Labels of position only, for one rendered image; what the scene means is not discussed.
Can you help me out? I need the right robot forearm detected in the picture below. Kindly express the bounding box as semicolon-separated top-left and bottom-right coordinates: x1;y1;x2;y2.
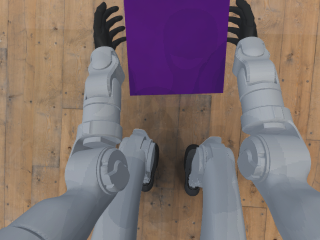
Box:
232;36;311;170

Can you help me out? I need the right robot upper arm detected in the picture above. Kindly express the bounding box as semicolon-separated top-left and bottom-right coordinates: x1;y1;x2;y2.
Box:
237;134;320;240

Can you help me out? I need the left robot forearm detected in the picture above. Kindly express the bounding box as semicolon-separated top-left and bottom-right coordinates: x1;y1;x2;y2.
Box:
64;46;125;178

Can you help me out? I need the left robot upper arm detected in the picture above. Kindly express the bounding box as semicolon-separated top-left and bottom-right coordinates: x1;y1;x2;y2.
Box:
0;146;130;240

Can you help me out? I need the left robot shin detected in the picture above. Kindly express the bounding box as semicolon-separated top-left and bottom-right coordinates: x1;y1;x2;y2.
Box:
118;129;151;183

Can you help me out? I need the left robot hand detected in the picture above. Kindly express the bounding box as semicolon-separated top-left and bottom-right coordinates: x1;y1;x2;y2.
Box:
93;2;127;50

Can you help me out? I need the carton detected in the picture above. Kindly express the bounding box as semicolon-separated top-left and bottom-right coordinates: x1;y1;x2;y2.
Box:
123;0;230;96

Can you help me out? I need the right robot hand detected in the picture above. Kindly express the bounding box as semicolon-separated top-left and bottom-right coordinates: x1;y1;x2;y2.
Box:
227;0;258;46

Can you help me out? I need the robot right thigh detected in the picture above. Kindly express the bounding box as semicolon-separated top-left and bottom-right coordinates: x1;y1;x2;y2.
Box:
194;143;247;240

